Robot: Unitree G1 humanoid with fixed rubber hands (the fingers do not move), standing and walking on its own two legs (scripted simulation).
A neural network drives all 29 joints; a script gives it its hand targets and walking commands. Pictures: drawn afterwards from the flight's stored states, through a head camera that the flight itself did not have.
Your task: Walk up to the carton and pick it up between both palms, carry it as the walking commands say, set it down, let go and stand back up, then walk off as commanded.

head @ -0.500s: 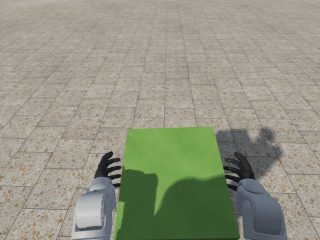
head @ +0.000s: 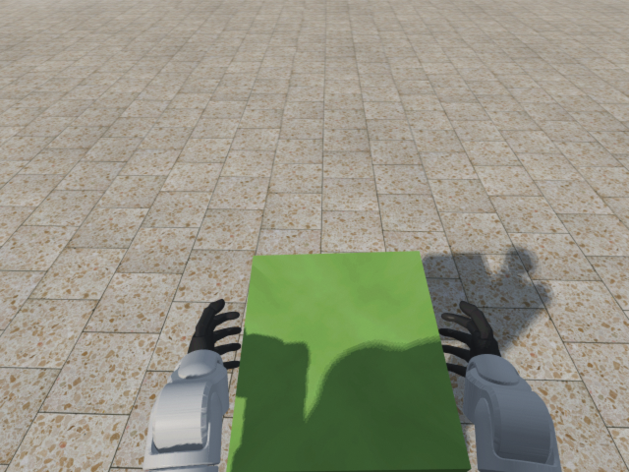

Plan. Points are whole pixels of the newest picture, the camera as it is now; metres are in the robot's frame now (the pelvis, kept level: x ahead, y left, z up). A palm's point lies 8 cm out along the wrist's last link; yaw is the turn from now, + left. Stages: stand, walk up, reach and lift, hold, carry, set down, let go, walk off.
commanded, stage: carry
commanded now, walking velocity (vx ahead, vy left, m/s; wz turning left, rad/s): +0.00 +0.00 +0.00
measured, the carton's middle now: (339, 366) +0.31 +0.00 -0.03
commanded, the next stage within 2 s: hold in 1.08 s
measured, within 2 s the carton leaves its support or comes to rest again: neither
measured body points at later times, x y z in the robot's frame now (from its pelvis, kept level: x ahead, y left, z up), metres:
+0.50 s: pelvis +0.00 -0.01 +0.00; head -0.02 +0.00 +0.45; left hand +0.27 +0.16 +0.07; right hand +0.27 -0.17 +0.07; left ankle -0.05 +0.10 -0.73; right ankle +0.04 -0.13 -0.73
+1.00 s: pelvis +0.00 -0.01 +0.00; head -0.03 -0.01 +0.45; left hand +0.26 +0.16 +0.08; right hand +0.26 -0.18 +0.08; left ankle -0.05 +0.10 -0.73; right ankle +0.04 -0.13 -0.73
